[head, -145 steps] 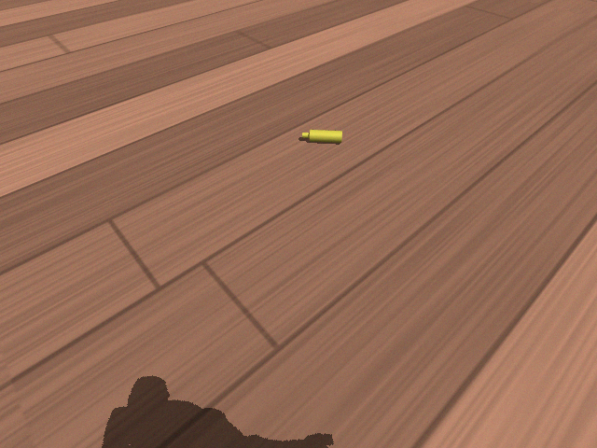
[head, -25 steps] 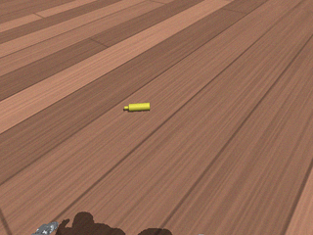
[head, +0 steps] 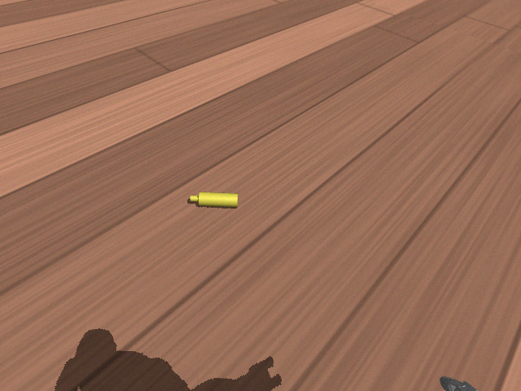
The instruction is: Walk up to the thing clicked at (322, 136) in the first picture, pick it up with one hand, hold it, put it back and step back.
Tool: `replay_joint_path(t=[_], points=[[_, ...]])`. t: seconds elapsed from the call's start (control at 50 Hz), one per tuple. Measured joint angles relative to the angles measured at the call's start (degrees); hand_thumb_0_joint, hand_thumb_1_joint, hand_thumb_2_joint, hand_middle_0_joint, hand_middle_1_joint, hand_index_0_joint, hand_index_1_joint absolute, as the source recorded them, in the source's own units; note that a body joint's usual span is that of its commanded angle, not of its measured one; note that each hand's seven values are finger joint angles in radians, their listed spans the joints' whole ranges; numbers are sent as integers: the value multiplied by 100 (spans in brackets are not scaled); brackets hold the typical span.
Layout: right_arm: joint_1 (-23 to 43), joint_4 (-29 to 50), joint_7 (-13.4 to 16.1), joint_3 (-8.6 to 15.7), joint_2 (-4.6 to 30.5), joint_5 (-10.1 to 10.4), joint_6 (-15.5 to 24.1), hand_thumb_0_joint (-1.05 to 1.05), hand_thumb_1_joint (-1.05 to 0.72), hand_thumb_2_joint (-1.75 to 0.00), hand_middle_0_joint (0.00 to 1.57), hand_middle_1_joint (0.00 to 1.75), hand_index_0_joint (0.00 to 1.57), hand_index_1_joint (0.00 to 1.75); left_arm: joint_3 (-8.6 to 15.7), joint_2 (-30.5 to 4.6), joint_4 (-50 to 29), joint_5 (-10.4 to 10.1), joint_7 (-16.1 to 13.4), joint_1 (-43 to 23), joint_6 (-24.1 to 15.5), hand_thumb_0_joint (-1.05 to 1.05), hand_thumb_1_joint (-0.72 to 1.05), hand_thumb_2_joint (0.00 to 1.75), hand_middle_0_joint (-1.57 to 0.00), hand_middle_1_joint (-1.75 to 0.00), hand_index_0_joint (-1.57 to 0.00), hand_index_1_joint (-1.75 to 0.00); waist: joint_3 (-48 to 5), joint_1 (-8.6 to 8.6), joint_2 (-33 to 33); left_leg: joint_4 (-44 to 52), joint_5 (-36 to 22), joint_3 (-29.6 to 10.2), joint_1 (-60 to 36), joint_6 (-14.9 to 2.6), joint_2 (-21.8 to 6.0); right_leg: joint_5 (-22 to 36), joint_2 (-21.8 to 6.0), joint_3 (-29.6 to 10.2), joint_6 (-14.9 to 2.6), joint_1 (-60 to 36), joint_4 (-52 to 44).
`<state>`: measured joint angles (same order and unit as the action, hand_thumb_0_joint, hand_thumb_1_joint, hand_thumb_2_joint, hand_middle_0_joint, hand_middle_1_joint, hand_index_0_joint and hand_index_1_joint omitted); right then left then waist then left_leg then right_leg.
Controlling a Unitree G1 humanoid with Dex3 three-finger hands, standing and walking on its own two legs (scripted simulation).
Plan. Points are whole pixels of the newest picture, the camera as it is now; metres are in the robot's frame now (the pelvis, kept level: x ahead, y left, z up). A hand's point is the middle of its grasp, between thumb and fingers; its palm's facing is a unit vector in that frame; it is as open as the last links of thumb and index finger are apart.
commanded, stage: walk up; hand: left
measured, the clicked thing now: (214, 199) +1.07 +0.24 -0.73
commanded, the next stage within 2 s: none
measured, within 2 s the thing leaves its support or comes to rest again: neither
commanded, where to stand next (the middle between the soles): +0.66 -0.09 m, yaw +2 degrees
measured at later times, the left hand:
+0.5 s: hand (177, 295) +0.31 +0.18 -0.10, palm faces -0.02 -0.92 -0.40, open 7.4 cm
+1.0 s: hand (181, 267) +0.39 +0.19 -0.15, palm faces +0.00 -0.95 -0.31, open 7.4 cm
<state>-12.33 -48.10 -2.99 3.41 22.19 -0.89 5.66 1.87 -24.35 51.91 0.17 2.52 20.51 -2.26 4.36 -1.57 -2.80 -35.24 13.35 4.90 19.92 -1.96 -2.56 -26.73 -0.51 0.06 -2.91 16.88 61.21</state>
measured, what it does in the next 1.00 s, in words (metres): walks ahead: right foot, then left foot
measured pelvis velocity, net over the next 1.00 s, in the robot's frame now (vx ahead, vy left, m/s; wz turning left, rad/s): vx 0.38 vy -0.07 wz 0.05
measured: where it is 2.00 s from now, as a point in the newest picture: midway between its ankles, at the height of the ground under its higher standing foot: (285, 307)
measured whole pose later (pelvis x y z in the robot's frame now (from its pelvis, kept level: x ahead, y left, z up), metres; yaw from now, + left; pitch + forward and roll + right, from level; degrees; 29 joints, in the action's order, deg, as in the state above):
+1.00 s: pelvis +0.38 -0.07 +0.01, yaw +3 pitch -3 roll -1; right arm -14.2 -47.1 -2.3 3.0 21.9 -0.8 4.8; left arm 1.7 -23.8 50.6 0.1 2.1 20.1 -1.8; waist 5.7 -0.6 -2.4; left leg -32.8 12.6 3.2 17.1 -2.3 -2.0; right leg -27.2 -1.0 1.2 -2.6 19.7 62.5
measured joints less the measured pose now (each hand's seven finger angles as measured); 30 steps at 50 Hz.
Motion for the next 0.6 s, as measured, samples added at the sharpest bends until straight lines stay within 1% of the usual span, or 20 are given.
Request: replay_joint_path(t=[0.04,0.1,0.18,0.24,0.28,0.34,0.36,0.38,0.4,0.42,0.44,0.46,0.5,0.54,0.6], points=[[-119,44,42,-63,-59,65,21,1,-90,-90,20,30,20,30,-3,-42,-20,-18,25,-92,-29,1,90,90,-20,-30,-21,-30,-11,79,-66,319,-10,26,-363,44,18,322,-73,-136,18,450,208],[-356,22,54,-117,-72,101,47,1,-90,-90,20,30,20,30,61,-114,-125,-35,83,-271,-50,1,90,90,-20,-30,-21,-30,-22,148,-146,667,27,26,-789,71,65,716,-320,-230,120,965,-107],[-608,-51,41,-114,5,70,20,1,-90,-90,20,30,20,30,140,-146,-202,-3,192,-471,-3,1,91,90,-20,-30,-21,-30,-23,190,-140,928,192,71,-1225,113,69,1169,-617,-153,267,1323,-1013],[-746,-93,38,-84,114,57,8,1,-90,-90,20,30,20,30,163,-133,-170,31,275,-612,34,1,91,90,-20,-30,-21,-30,-25,273,-67,999,377,86,-1456,199,54,1604,-714,-76,265,1318,-1842],[-822,-128,44,-60,194,51,-23,1,-90,-90,20,30,20,30,171,-113,-140,44,309,-698,33,1,91,90,-20,-30,-21,-30,-43,330,0,947,559,81,-1560,289,28,1828,-704,-26,228,1186,-2313],[-932,-181,71,-24,293,42,-101,1,-90,-90,20,30,20,30,185,-95,-112,63,321,-782,-20,1,91,90,-20,-30,-21,-30,-121,375,117,630,987,53,-1630,427,-70,1918,-577,109,184,801,-2791],[-918,-218,93,-4,352,34,-133,1,-90,-90,20,30,20,30,203,-23,-85,70,295,-848,-59,1,91,90,-20,-30,-21,-30,-84,364,299,346,1185,5,-1592,384,-235,1867,-442,192,232,748,-2701],[-886,-257,125,15,386,30,-168,1,-90,-90,20,30,20,30,204,49,-95,86,270,-914,-111,1,91,90,-20,-30,-21,-30,-13,373,492,-142,1278,-108,-1444,235,-415,1714,-318,327,234,686,-2569],[-857,-286,150,11,367,41,-208,1,-90,-90,20,30,20,30,192,87,-150,93,243,-949,-171,1,91,90,-20,-30,-21,-30,33,356,546,-805,1313,-285,-1193,138,-403,1553,-288,393,219,643,-2444],[-821,-318,166,-19,331,40,-243,1,-90,-90,20,30,20,30,173,115,-205,76,216,-960,-222,1,91,90,-20,-30,-21,-30,60,301,508,-1489,1374,-389,-917,84,-263,1434,-315,382,195,587,-2379],[-771,-355,172,-59,306,34,-269,1,-90,-90,20,30,20,30,152,150,-252,45,190,-946,-248,1,91,90,-20,-30,-21,-30,74,231,455,-2071,1379,-413,-647,51,-121,1370,-346,344,162,494,-2405],[-713,-388,169,-88,299,46,-280,1,-90,-90,20,30,20,30,126,197,-283,12,162,-911,-258,0,90,90,-20,-30,-21,-30,83,177,436,-2495,1302,-440,-389,26,-13,1361,-359,325,136,359,-2521],[-609,-392,152,-102,303,95,-274,1,-90,-90,20,30,20,30,70,282,-309,-33,106,-797,-260,0,90,90,-20,-30,-21,-30,82,109,468,-2828,1040,-517,55,-11,83,1411,-333,339,124,42,-2861],[-526,-329,125,-97,301,108,-264,1,-90,-90,20,30,20,30,31,318,-292,-50,68,-648,-260,0,90,90,-20,-30,-21,-30,54,64,514,-2712,717,-601,401,-13,67,1442,-252,362,91,-222,-3154],[-416,-257,66,-53,291,81,-289,1,-90,-90,20,30,20,30,0,320,-258,-31,43,-433,-247,0,90,90,-20,-30,-21,-30,20,41,591,-2341,262,-757,787,55,16,1408,-93,434,32,-539,-3443]])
